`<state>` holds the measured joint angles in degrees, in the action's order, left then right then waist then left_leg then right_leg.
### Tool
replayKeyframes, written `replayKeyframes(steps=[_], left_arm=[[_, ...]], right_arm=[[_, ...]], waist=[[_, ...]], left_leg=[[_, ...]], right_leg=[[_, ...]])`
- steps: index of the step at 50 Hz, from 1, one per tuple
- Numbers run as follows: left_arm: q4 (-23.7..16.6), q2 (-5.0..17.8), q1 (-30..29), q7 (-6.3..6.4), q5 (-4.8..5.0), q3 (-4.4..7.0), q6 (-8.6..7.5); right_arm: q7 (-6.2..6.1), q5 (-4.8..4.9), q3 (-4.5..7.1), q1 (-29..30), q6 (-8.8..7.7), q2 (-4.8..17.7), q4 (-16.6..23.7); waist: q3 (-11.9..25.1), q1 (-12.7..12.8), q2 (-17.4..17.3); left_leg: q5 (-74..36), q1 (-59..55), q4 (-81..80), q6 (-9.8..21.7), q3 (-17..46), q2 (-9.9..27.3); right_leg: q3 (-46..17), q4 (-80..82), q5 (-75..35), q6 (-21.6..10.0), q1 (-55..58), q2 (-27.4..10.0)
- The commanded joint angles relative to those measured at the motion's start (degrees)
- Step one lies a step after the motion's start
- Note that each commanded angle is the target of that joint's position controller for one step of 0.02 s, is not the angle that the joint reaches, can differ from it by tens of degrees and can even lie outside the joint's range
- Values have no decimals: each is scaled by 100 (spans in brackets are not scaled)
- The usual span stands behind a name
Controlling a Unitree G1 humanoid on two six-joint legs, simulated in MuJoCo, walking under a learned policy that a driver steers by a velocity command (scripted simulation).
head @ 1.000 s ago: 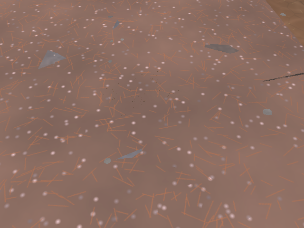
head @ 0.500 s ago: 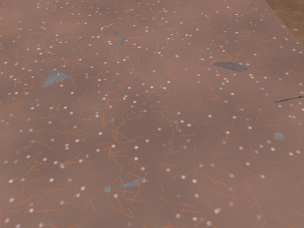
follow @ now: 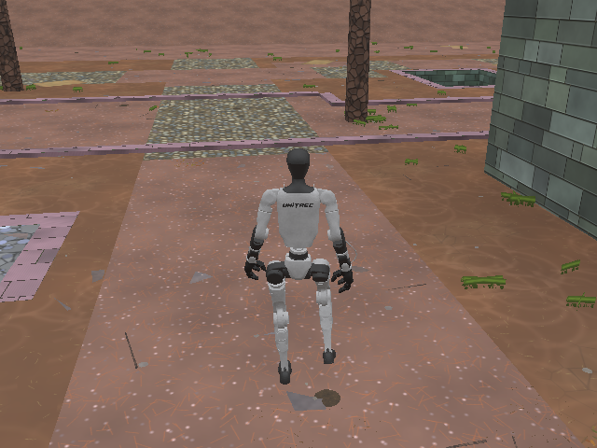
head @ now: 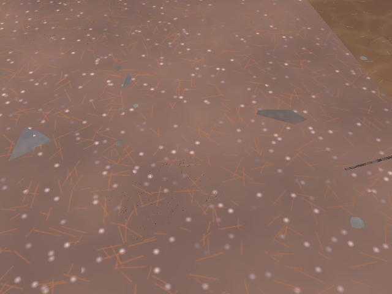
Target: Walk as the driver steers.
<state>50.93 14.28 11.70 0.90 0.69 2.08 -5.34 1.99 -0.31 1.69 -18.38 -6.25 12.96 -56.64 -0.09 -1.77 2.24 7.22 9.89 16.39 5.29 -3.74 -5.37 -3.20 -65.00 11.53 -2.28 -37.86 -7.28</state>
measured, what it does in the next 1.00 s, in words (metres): walks ahead, turning left: right foot, then left foot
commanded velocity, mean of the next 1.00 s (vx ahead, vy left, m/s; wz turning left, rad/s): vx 0.50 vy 0.00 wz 0.34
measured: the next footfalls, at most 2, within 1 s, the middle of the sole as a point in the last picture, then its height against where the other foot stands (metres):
right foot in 0.30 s outside the picture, level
left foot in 0.86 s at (161, 279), level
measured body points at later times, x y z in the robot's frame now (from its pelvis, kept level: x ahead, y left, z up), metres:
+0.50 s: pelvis +0.27 -0.08 +0.00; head +0.29 -0.09 +0.45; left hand +0.31 +0.19 -0.12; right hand +0.38 -0.34 -0.14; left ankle +0.26 +0.08 -0.65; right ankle +0.29 -0.17 -0.74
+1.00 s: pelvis +0.52 +0.04 -0.01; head +0.54 +0.06 +0.44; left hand +0.51 +0.34 -0.13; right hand +0.72 -0.16 -0.12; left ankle +0.54 +0.11 -0.74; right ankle +0.51 -0.14 -0.64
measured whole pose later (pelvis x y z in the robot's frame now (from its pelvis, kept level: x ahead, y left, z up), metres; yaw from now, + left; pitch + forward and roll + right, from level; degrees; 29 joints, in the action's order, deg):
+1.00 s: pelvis +0.52 +0.04 -0.01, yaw +24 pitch +1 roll +0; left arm 49.3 15.6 11.1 0.4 1.2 3.6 -7.2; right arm 2.0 0.5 4.8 -12.6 -3.3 14.7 -45.6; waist -2.7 -0.3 1.0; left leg 10.1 19.2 27.9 6.1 -1.8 -5.1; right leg -1.1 -70.2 20.3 -0.7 -26.5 -5.4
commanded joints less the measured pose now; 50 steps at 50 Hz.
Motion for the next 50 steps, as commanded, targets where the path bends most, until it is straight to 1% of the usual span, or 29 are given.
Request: replayKeyframes(steps=[1, 5, 10, 12, 13, 14, 15, 16, 17, 18, 19, 20, 22, 23, 26, 30, 34, 37, 40, 41, 42, 43, 44, 45, 46, 47, 48, 49, 50], left_arm=[[-243, 255, 190, 37, -71, 73, 21], [-482, 162, -738, -35, -16, 34, -44], [-780, 261, -1462, -206, 55, 21, -103], [-797, 412, -1243, -251, 55, 80, -174], [-704, 541, -832, -248, 47, 152, -206], [-434, 819, 77, -211, 39, 304, -233], [-229, 1333, 1255, -152, -44, 450, -245], [-72, 1779, 1692, -173, -104, 555, -184], [-129, 1109, 1630, -173, -122, 395, -196], [-245, 802, 1091, -159, -97, 292, -217], [-333, 632, 565, -170, -84, 222, -221], [-340, 473, 267, -189, -73, 183, -220], [-242, 319, 129, -197, -135, 157, -239], [-181, 358, 171, -182, -139, 175, -250], [-53, 546, 309, -104, -170, 251, -252], [11, 684, 388, 4, -171, 291, -182], [122, 823, 742, 68, -101, 339, -93], [184, 911, 886, 68, -26, 382, 19], [95, 1159, 660, 93, 32, 451, 113], [60, 1239, 559, 107, 43, 471, 159], [10, 1259, 420, 110, 75, 464, 190], [-122, 1120, 450, 113, -20, 408, 147], [-424, 130, 1010, -2, -184, 127, -46], [-549, 586, 431, -91, 97, 175, -324], [-608, 783, 15, -123, 297, 241, -411], [-563, 760, -14, -82, 209, 229, -424], [-462, 781, 1, -33, 59, 276, -372], [-419, 801, 166, -35, 12, 314, -279], [-411, 741, 250, -43, -9, 322, -192]], right_arm=[[-113, 10, 122, 236, -100, 762, 318], [-196, 102, 150, -225, -25, 923, 218], [-209, 160, 178, -669, 97, 953, 26], [-227, 168, 210, -611, 165, 1028, 30], [-233, 163, 218, -481, 196, 1070, 70], [-226, 118, 168, -385, 212, 948, 129], [-213, 16, 48, -293, 190, 662, 333], [-179, 105, -162, -1045, 65, -147, 367], [-184, 265, -2, -867, -28, 553, 264], [-196, 355, 115, -358, -54, 908, 420], [-239, 316, 133, -101, -25, 860, 471], [-268, 240, 171, 28, 31, 774, 492], [-243, 242, 201, -142, 194, 524, 485], [-229, 250, 201, -170, 258, 407, 502], [-219, 208, 240, 159, 365, 363, 728], [-130, 168, 244, 797, 354, 321, 1015], [21, 140, 189, 1626, 334, 231, 1373], [128, 168, 186, 1983, 339, 244, 1633], [179, 180, 310, 1689, 372, 481, 1752], [173, 201, 417, 1167, 382, 668, 1663], [125, 208, 596, 274, 383, 973, 1439], [-14, 190, 816, -603, 428, 1519, 1219], [-49, 179, 847, -355, 368, 2081, 1292], [-28, 92, 707, -659, 306, 1616, 1381], [-12, 63, 600, -480, 239, 1205, 1268], [-8, 124, 516, -5, 203, 946, 1358], [-8, 112, 438, 470, 191, 719, 1460], [-22, 54, 374, 670, 174, 564, 1522], [-32, 36, 370, 673, 153, 588, 1505]], waist=[[-311, 268, -427], [-310, -70, -439], [-481, -284, -505], [-394, -68, -591], [-196, 202, -644], [345, 615, -555], [1317, 1047, 1], [2073, 730, 1679], [1980, 875, 1092], [1198, 777, 720], [832, 581, 300], [474, 440, 208], [218, 196, 358], [134, 138, 312], [-82, 109, 125], [-284, 227, 94], [-539, 521, -19], [-626, 571, 24], [-229, 212, 312], [86, -109, 390], [556, -606, 280], [1023, -923, -351], [1483, -63, -1714], [2108, -498, -1137], [1263, -484, -816], [828, -208, -356], [538, 27, -226], [473, 211, -292], [443, 294, -346]], left_leg=[[-416, 605, -1164, 983, 1183, 1602], [-489, 116, -1061, 725, 904, 1511], [-324, -763, -623, 647, 1092, 1869], [-568, -906, -269, 563, 1300, 1977], [-1172, -848, 155, 481, 1278, 1889], [-1838, -570, 1160, 334, 1062, 1546], [-901, 516, 3019, 92, 687, 1092], [2142, 2759, 4965, -253, 413, 165], [2429, 3288, 5818, -205, 1239, 407], [1895, 3557, 5960, -126, 1222, 682], [1367, 3310, 5792, -161, 1097, 960], [1025, 3125, 5471, -194, 1074, 1109], [657, 2644, 5185, -206, 1033, 1262], [575, 2654, 5152, -217, 994, 1264], [80, 3109, 4799, -276, 1076, 1283], [-830, 3255, 3547, -323, 908, 1230], [-1037, 3354, 2663, -223, 467, 1193], [-554, 3389, 2318, -78, 194, 1109], [273, 2366, 2220, 216, -314, 622], [483, 1661, 2166, 358, -448, 371], [135, 357, 1698, 568, -462, 108], [134, -1380, 1426, 883, 741, 728], [672, -3086, 907, 1914, 3994, 2151], [1162, -3322, -32, 2061, 5143, 2539], [639, -2776, -66, 1695, 4162, 2387], [61, -1841, -8, 1416, 3302, 2134], [-567, -979, -44, 1220, 2651, 1890], [-920, -485, -179, 1133, 2291, 1714], [-1140, -212, -308, 1116, 2135, 1637]], right_leg=[[-10, 832, -925, 154, -109, -239], [217, 2477, -1757, 201, 96, 29], [225, 3344, -1224, 91, 116, 196], [236, 3639, -767, -25, 595, 324], [350, 3793, -612, -100, 1218, 474], [380, 3849, -601, -248, 2447, 542], [-672, 3736, -637, -639, 4234, -500], [-3148, 4344, 179, -1452, 6143, -1804], [-3605, 4714, 683, -1369, 5891, -1733], [-2641, 4760, 363, -1069, 5152, -1586], [-1901, 4920, -157, -913, 4378, -1350], [-1336, 5155, -442, -813, 3788, -1114], [-559, 5477, -835, -685, 3186, -818], [-281, 5546, -1153, -717, 3084, -786], [254, 5666, -1750, -784, 3090, -826], [849, 5785, -1677, -692, 3234, -753], [1229, 5724, -1717, -639, 3740, -900], [1428, 5403, -2158, -559, 4277, -1043], [1682, 4435, -4613, -395, 4411, -1045], [1750, 3645, -5369, -333, 4340, -988], [1855, 2437, -5283, -167, 3908, -770], [1841, 606, -3323, 124, 2422, -472], [1066, -1320, 2136, 410, -89, 725], [-150, -1867, 2216, 281, -711, 795], [-125, -1676, 1617, 114, -1126, 481], [-97, -1153, 1048, 38, -816, 171], [-50, -720, 756, 72, -350, -40], [-97, -468, 561, 95, 72, -180], [-67, -279, 451, 137, 300, -207]])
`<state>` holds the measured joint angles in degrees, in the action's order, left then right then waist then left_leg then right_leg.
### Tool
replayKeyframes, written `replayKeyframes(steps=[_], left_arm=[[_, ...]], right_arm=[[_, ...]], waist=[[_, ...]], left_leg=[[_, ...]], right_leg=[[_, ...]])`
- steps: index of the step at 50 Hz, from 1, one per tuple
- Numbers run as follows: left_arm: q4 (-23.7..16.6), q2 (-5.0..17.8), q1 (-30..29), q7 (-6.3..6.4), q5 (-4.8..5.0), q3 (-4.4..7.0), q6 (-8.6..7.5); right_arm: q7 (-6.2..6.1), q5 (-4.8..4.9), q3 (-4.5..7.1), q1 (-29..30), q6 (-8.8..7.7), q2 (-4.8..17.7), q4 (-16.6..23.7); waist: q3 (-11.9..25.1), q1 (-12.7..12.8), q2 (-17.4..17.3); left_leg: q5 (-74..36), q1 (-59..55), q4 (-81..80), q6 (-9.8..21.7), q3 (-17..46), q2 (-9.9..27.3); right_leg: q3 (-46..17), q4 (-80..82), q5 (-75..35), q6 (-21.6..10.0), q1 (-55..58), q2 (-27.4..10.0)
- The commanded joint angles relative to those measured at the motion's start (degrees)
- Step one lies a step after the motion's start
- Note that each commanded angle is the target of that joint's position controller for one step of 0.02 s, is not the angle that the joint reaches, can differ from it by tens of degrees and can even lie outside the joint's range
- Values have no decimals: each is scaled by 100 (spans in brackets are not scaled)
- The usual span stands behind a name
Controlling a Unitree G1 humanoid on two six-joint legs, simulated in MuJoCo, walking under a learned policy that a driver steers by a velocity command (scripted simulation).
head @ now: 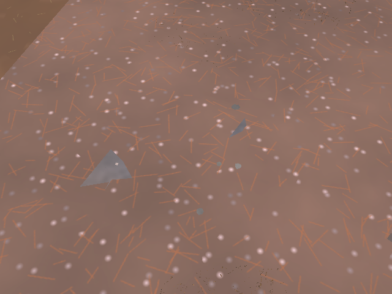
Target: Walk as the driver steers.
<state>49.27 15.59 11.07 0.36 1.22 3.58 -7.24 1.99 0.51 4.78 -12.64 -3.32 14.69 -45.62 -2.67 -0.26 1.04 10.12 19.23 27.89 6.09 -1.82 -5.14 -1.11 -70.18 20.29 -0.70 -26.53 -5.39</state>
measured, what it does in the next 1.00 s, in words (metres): walks ahead, turning right: right foot, then left foot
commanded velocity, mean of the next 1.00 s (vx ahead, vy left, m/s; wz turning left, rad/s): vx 0.40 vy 0.00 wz -0.21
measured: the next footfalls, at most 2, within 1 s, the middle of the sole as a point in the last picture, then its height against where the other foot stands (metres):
right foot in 0.42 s outside the picture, level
left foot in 0.86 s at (199, 228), level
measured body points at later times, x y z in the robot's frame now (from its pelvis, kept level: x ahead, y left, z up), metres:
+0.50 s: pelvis +0.29 -0.06 -0.01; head +0.33 -0.06 +0.43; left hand +0.50 +0.17 -0.12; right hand +0.31 -0.34 -0.14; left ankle +0.11 +0.07 -0.64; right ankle +0.38 -0.14 -0.73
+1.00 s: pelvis +0.52 -0.06 -0.01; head +0.55 -0.05 +0.44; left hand +0.69 +0.17 -0.14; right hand +0.62 -0.34 -0.10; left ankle +0.65 +0.01 -0.73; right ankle +0.41 -0.16 -0.69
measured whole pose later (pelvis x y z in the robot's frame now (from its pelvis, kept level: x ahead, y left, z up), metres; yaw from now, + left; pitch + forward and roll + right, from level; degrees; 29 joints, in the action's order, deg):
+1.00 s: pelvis +0.52 -0.06 -0.01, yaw -17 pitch +2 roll +0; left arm 44.6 15.6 14.4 0.8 0.3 2.4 0.1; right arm 0.5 -1.3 1.3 -6.1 -4.0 12.2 -42.3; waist -1.1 0.9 1.8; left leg 5.5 25.5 28.9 1.7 -0.3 -1.4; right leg -5.0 -55.7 33.7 2.0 -20.8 2.5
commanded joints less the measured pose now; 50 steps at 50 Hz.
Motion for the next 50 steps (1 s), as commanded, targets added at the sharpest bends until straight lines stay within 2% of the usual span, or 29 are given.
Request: replayKeyframes(steps=[1, 3, 9, 15, 17, 19, 20, 21, 22, 23, 24, 25, 26, 27, 28, 29, 32, 35, 37, 39, 41, 43, 44, 45, 46, 47, 48, 49, 50], left_arm=[[-251, 509, 332, 14, -93, 161, 67], [-362, 413, 49, 42, -155, 136, 150], [-537, 248, -799, -75, -44, 46, 147], [-870, 206, -1487, -302, 35, -35, 116], [-962, 231, -1464, -406, 28, -37, 94], [-942, 422, -1046, -436, -8, 46, 122], [-833, 623, -449, -424, -17, 147, 147], [-653, 894, 440, -376, -25, 286, 165], [-560, 1418, 1266, -274, -73, 417, 220], [-637, 1416, 1208, -277, -22, 400, 206], [-588, 1012, 1234, -257, -13, 299, 241], [-691, 797, 937, -218, -36, 243, 255], [-783, 723, 556, -230, -49, 205, 247], [-887, 600, 285, -215, -70, 164, 234], [-972, 594, 152, -196, -115, 143, 242], [-1010, 618, 95, -180, -97, 154, 248], [-1014, 800, 154, -94, -122, 190, 227], [-907, 827, 436, -17, -62, 202, 314], [-809, 784, 664, 17, -34, 175, 387], [-763, 726, 706, 36, -51, 144, 437], [-745, 690, 652, 48, -82, 126, 463], [-762, 564, 483, 59, -91, 82, 470], [-851, 396, 546, 56, -183, 25, 434], [-718, 142, 1442, 44, -175, -63, 381], [-643, 350, 1570, 18, -130, -72, 424], [-684, 682, 1258, 6, -64, 18, 523], [-710, 659, 881, 44, -50, 36, 664], [-720, 631, 708, 75, -75, 52, 807], [-720, 594, 656, 108, -102, 64, 919]], right_arm=[[-49, -29, 75, 21, -173, 495, 351], [-112, -14, 103, -219, -216, 659, 228], [-236, -53, 53, -636, -219, 691, -33], [-266, -77, 49, -915, -169, 729, -352], [-299, -72, 58, -811, -107, 791, -357], [-358, -71, 87, -635, -45, 957, -280], [-389, -78, 93, -545, 5, 1032, -244], [-411, -57, 83, -391, 23, 1075, -180], [-413, -179, -18, -586, -63, 861, -24], [-261, -179, -242, -1124, -244, 156, 33], [-147, -7, -122, -644, -464, 775, 115], [-104, 175, -106, -75, -556, 882, 338], [-123, 105, -119, 148, -581, 795, 400], [-173, -35, -60, 165, -537, 843, 400], [-188, -92, -46, 66, -462, 797, 427], [-210, -123, -42, -57, -395, 737, 448], [-287, -149, -99, 55, -247, 532, 533], [-287, -172, -179, 519, -259, 341, 622], [-240, -114, -177, 768, -279, 367, 678], [-190, -109, -151, 924, -284, 458, 740], [-150, -168, -82, 870, -321, 622, 767], [-152, -251, -37, 423, -390, 687, 633], [-192, -337, 0, 144, -421, 944, 637], [-223, -415, 0, -76, -369, 1064, 656], [-208, -261, -89, -359, -256, 571, 522], [-170, -127, -158, -273, -180, 433, 504], [-159, -117, -164, -20, -97, 462, 519], [-147, -129, -194, 348, -33, 467, 572], [-154, -166, -185, 680, 19, 538, 622]], waist=[[649, 177, -229], [458, 131, -240], [166, -269, -443], [-189, -517, -367], [-104, -401, -432], [333, -120, -673], [686, 206, -746], [1110, 698, -598], [1812, 843, 349], [2498, 391, 1582], [2352, 697, 851], [1540, 666, 488], [882, 393, -224], [683, 191, -392], [558, 13, -264], [507, -92, -134], [351, -119, 73], [568, 148, 236], [716, 320, 367], [721, 369, 440], [752, 275, 473], [838, -19, 394], [1233, -40, 32], [1934, 188, -1038], [2483, -5, -1590], [2119, -64, -1080], [1677, -49, -690], [1203, 24, -560], [941, 139, -704]], left_leg=[[-1744, -980, -1552, 1050, 1753, 1571], [-2189, -865, -1701, 1027, 1418, 1497], [-1953, -1326, -1899, 461, 601, 1328], [-2205, -2530, -1710, 380, 291, 1784], [-3204, -2797, -1338, 301, 136, 1883], [-5307, -2884, -552, 173, -49, 1843], [-6071, -2795, 260, 90, -152, 1766], [-5772, -2157, 1503, -90, -315, 1569], [-3318, -583, 3481, -314, -442, 1179], [1986, 1753, 5416, -681, 250, -94], [1880, 2402, 5684, -477, 1070, 290], [1456, 2653, 5404, -389, 973, 571], [1167, 2491, 4828, -391, 854, 787], [988, 2130, 4304, -456, 813, 970], [931, 1791, 4083, -530, 794, 1046], [904, 1654, 3781, -619, 750, 1091], [372, 1446, 2783, -922, 433, 1056], [-1044, 861, 1410, -944, 234, 747], [-1684, 697, 849, -900, 261, 592], [-1654, 720, 504, -800, 372, 561], [-1365, 645, 190, -616, 465, 553], [-2139, -86, -469, -371, 412, 589], [-4134, -1039, -227, -126, 913, 1200], [-5857, -2629, 210, 845, 1979, 2330], [-5368, -2869, -12, 1348, 2809, 2864], [-3697, -2451, -263, 1213, 2930, 2703], [-2268, -1955, -486, 945, 2794, 2471], [-1267, -1249, -781, 772, 2515, 2277], [-470, -633, -1032, 606, 2270, 2086]], right_leg=[[-210, 435, -524, 43, -775, -394], [-130, 933, -973, 169, -998, -372], [42, 2915, -2939, 35, -1280, -170], [55, 3728, -2575, -248, -1797, 135], [226, 3825, -2092, -398, -1635, 286], [612, 3724, -1504, -588, -812, 661], [732, 3747, -1338, -719, -47, 879], [546, 4090, -1749, -937, 1303, 914], [-1127, 3973, -2206, -1445, 3186, -283], [-4349, 4789, -1366, -2589, 5004, -1505], [-4238, 5174, -557, -2258, 4967, -1273], [-3384, 5259, -572, -1981, 4227, -1087], [-2799, 5421, -1156, -1836, 3167, -858], [-2425, 5520, -1680, -1751, 2496, -685], [-2235, 5660, -1968, -1754, 1985, -534], [-2094, 5752, -2142, -1768, 1698, -440], [-1259, 5741, -3861, -1682, 1034, -260], [-582, 5375, -4540, -1230, 922, 171], [-670, 5212, -4124, -1092, 1206, 129], [-919, 4975, -3777, -1035, 1538, -46], [-1233, 4575, -3627, -952, 1867, -232], [-1240, 3936, -3464, -709, 1887, 1], [-1071, 3221, -2772, -471, 1524, 369], [-849, 1935, -522, -93, 428, 861], [-705, 1151, 1893, 170, 25, 842], [-779, 864, 2075, 271, -236, 645], [-669, 683, 1808, 369, -393, 498], [-563, 895, 1571, 425, -363, 386], [-499, 1284, 1254, 439, -76, 260]])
